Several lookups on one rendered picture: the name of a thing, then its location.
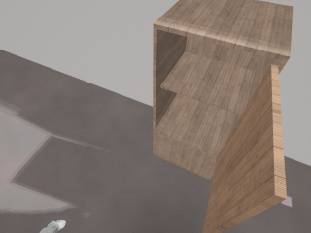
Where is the handle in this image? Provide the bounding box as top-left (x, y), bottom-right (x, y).
top-left (252, 196), bottom-right (292, 221)

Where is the left robot hand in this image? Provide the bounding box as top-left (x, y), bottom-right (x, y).
top-left (40, 220), bottom-right (66, 233)

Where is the cupboard door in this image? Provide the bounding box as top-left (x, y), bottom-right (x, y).
top-left (202, 64), bottom-right (287, 233)

